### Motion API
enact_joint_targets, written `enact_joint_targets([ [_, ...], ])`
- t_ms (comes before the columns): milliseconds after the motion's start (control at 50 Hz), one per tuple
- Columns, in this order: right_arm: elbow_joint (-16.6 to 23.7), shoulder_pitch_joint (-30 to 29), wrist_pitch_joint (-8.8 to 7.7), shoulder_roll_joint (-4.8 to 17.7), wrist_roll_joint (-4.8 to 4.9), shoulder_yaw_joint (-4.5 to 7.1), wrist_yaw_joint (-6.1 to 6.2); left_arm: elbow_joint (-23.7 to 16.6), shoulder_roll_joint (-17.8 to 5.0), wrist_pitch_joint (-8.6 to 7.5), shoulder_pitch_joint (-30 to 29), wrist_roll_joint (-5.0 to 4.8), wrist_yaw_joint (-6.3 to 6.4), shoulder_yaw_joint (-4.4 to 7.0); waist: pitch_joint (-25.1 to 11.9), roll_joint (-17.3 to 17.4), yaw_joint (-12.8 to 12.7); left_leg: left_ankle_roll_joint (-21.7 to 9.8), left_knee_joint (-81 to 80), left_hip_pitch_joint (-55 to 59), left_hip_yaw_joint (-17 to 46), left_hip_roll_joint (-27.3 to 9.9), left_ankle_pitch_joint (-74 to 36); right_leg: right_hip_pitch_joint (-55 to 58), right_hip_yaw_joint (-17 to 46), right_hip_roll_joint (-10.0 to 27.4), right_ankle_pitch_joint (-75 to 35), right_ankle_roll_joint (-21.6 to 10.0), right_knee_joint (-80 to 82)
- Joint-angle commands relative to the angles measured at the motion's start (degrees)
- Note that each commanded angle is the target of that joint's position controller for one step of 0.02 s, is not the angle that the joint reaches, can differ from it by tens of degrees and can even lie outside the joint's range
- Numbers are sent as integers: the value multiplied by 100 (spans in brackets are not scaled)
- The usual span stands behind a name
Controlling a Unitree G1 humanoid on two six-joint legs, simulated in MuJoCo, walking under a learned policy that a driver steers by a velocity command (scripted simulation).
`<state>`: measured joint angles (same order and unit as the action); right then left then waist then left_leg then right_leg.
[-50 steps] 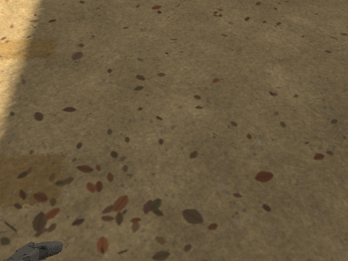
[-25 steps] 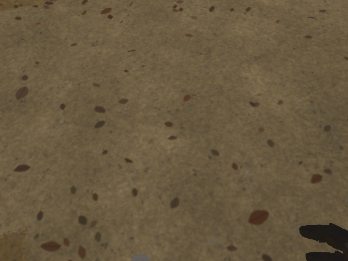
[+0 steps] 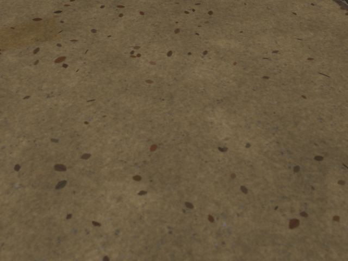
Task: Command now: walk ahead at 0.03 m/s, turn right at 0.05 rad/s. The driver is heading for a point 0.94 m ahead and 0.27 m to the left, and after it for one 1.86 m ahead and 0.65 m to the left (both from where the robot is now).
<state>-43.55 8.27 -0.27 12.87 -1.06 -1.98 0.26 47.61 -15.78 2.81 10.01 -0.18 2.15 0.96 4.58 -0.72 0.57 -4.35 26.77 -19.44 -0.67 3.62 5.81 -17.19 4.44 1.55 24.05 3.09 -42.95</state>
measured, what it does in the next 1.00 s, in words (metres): walks ahead: right foot, then right foot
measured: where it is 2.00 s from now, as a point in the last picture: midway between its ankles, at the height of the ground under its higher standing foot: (161, 163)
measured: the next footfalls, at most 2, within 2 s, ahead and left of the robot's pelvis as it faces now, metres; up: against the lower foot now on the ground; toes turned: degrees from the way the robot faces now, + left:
right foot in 0.06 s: +0.04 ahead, -0.15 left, +0.00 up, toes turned +2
right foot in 0.94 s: +0.49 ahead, -0.15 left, +0.00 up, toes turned -1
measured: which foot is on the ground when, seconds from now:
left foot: down 0.00-0.96, up 0.98-1.00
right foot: up 0.00-0.04, down 0.06-0.48, up 0.50-0.92, down 0.94-1.00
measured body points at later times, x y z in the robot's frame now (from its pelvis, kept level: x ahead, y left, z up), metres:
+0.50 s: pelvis +0.09 +0.00 +0.00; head +0.09 +0.01 +0.45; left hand +0.10 +0.27 -0.14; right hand +0.20 -0.29 -0.11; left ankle +0.11 +0.10 -0.73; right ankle +0.00 -0.15 -0.73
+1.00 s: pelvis +0.34 -0.06 -0.01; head +0.37 -0.07 +0.44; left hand +0.54 +0.20 -0.09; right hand +0.31 -0.33 -0.16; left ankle +0.14 +0.09 -0.68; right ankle +0.45 -0.15 -0.73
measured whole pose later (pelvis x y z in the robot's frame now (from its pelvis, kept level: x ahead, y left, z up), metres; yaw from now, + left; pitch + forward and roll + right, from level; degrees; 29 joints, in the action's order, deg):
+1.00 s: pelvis +0.34 -0.06 -0.01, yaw +2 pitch +1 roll +1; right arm -53.8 23.9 -3.1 16.4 0.8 1.6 0.0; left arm 44.8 -16.3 -5.5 2.7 -0.5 -1.8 1.7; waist 2.5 0.6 3.2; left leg -0.5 49.6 -5.0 3.0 -0.3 27.5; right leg -27.8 -2.5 0.6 8.5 -3.2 -34.8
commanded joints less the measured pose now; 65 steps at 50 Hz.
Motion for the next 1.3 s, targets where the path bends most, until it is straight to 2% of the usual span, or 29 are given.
enact_joint_targets([
  [20, 237, -216, -15, 957, 66, 281, 89, -21, -416, -127, 384, 24, 36, 118, -722, 834, -104, -621, -1200, 353, 1672, -1352, 1817, 428, -334, -77, -584, -188, 795],
  [60, 69, -78, -2, 826, 127, 239, 104, 61, -320, -204, 412, 91, 7, 71, -599, 702, -164, -363, -1191, 50, 1562, -1184, 2191, 825, -265, -10, -1249, -414, 1630],
  [80, -11, 29, -36, 817, 101, 230, 89, 18, -431, -242, 309, 160, -4, 64, -508, 495, -104, -172, -1054, -106, 1416, -1063, 2222, 883, 32, 252, -1408, -577, 1814],
  [100, 14, 85, -57, 802, 68, 249, 69, 109, -712, -258, 311, 94, -18, 133, -437, -111, 85, -6, -951, -24, 936, -687, 2092, 539, 48, 275, -914, -727, 1765],
  [160, -131, -153, -53, 663, 39, 221, 104, 247, -332, -459, 174, 93, -94, 2, -369, -552, 53, 170, -329, 874, 497, -435, 895, -300, 262, 350, -156, -701, 2439],
  [200, -358, 46, 3, 737, 18, 233, 111, 331, -320, -578, 259, 88, -126, -35, -420, -434, 29, 165, -294, 1029, 453, -386, 932, -283, 258, 339, 198, -679, 2578],
  [240, -445, -58, 4, 880, 112, 284, 104, 417, -705, -601, 499, 20, -124, 61, -153, -513, -144, 113, 81, 430, 197, -124, 1790, -102, 605, 502, 1284, -914, 2857],
  [300, -350, -430, -199, 867, 165, 288, -6, 475, -1061, -666, 680, -30, -80, 197, 348, -867, -364, 118, 868, -723, 64, -231, 1438, 553, 1772, 1464, 1665, -1476, 3532],
  [340, -369, -381, -338, 859, 194, 294, -87, 546, -897, -739, 827, -83, -81, 190, 314, -766, -396, 85, 1200, -1194, 171, -504, 1601, 1171, 1825, 1658, 1105, -1599, 3536],
  [440, -766, 351, -471, 959, 227, 364, -177, 417, -911, -702, 427, -133, -236, 192, 33, -449, 100, 139, -101, 947, -343, -207, 397, 409, 722, 968, -137, -1282, 3100],
  [460, -941, 871, -466, 1127, 262, 442, -150, 390, -836, -719, 398, -87, -266, 155, -207, -411, 334, 103, -126, 1742, -174, -273, 320, 72, 432, 769, -711, -1148, 2602],
  [480, -1059, 1453, -456, 1480, 252, 553, -116, 282, -492, -756, 307, -25, -303, 51, -490, 272, 592, -139, -520, 2395, 802, -931, 690, -312, -93, 320, -1259, -851, 1256],
  [500, -1167, 2013, -395, 2009, 284, 673, -104, 69, -69, -831, 402, 8, -317, -75, -944, 1760, 610, -949, -1288, 3270, 3015, -2033, 1991, -1533, -626, -350, -253, -451, -481],
  [520, -1176, 2017, -448, 1557, 217, 539, -139, 13, -401, -903, 257, -157, -306, -1, -734, 1356, 596, -1230, -1721, 3051, 4030, -2460, 2687, -2166, -53, -295, 649, -441, -1876],
  [540, -1034, 1534, -528, 1331, 154, 470, -143, -1, -557, -959, 246, -316, -319, 54, -277, 919, 343, -1127, -1702, 2717, 3604, -2423, 2624, -2608, 204, 10, 347, -598, -2513],
  [560, -934, 1270, -583, 1259, 118, 449, -155, 26, -529, -1003, 266, -336, -330, 41, -159, 713, 198, -963, -1729, 2554, 3088, -2202, 2265, -2695, 182, 227, -115, -720, -2636],
  [640, -860, 1194, -572, 925, 125, 328, -160, -83, -431, -971, -52, -141, -374, 81, -41, 567, 104, -757, -2022, 2181, 1664, -1640, 756, -2655, -176, 625, -995, -601, -1982],
  [740, -815, 1349, -494, 1281, 121, 447, -67, -500, -180, -945, -957, -84, -435, -39, 272, 352, 317, -809, -2311, 1363, 857, -1479, 79, -2146, -559, 522, -1997, -166, 35],
  [820, -885, 1583, -480, 1331, 190, 537, -30, -648, -388, -905, -1335, -145, -466, 2, 353, 420, 357, -687, -2344, 1524, 642, -1673, -260, -1566, -494, 315, -2753, -267, 1030],
  [880, -881, 1569, -369, 1333, 208, 594, -2, -657, -654, -917, -1071, -137, -477, 122, 63, 502, 84, -467, -1819, 2326, 508, -1838, -1480, -1171, -418, 179, -2593, -514, 1336],
  [920, -784, 1450, -268, 1322, 111, 614, -1, -357, -1013, -861, 64, -128, -423, 343, -767, 591, -539, -246, -358, 2305, 240, -1588, -3174, 328, -637, -141, -2201, -759, 1189],
  [940, -691, 1483, -226, 1140, 79, 543, 16, -121, -1245, -811, 1017, -105, -355, 464, -1402, 434, -953, -61, 1049, 1573, 31, -1319, -2530, 1682, -341, 184, -1865, -956, 1115],
  [960, -537, 2264, -318, 329, 18, 309, -37, -57, -1908, -765, 1577, 48, -306, 600, -2257, -1104, -626, 294, 3344, -532, -78, -469, -53, 3742, 2029, 1720, -802, -1779, 1336],
  [980, -600, 2248, -450, 293, 191, 268, -36, -24, -1530, -761, 1627, 24, -330, 497, -2557, -1643, -666, 334, 4563, -1548, 568, 60, 2658, 3863, 4122, 2205, 736, -2058, 2793],
  [1000, -475, 1663, -553, 973, 398, 458, -40, -102, -1116, -808, 1111, -17, -337, 371, -1566, -1011, -656, 193, 5023, -2090, 880, -342, 2341, 2990, 3512, 2062, 1223, -1646, 2988],
  [1020, -331, 1211, -586, 1096, 457, 501, -16, -183, -921, -838, 654, -17, -335, 317, -1004, -637, -495, 105, 4912, -2114, 721, -650, 1800, 2189, 2638, 1891, 721, -1418, 3013],
  [1040, -344, 1112, -552, 1040, 377, 522, 16, -204, -748, -877, 316, 22, -355, 273, -701, -337, -294, 126, 4594, -1878, 677, -911, 1310, 1464, 1845, 1673, -135, -1338, 3128],
  [1140, -421, 1320, -159, 662, 257, 586, 47, -28, -591, -1040, 0, 133, -357, 303, -300, -373, 156, 283, 4015, -1407, 763, -1213, 509, 366, 110, 1254, -1560, -1358, 3736],
  [1300, 45, -35, -280, 532, 203, 577, -141, 120, -840, -938, 496, 105, -130, 375, 93, -29, -300, 377, 1785, -2127, 339, -1064, -1180, 1239, -1112, 1157, -2437, -1209, 3899],
])
Velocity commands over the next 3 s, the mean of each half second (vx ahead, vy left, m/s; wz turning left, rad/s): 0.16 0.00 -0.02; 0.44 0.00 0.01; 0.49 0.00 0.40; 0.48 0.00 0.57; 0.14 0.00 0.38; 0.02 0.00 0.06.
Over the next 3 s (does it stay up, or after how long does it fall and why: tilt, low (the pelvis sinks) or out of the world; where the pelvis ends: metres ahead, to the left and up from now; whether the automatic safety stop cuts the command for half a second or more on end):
stays up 1.02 0.15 0.01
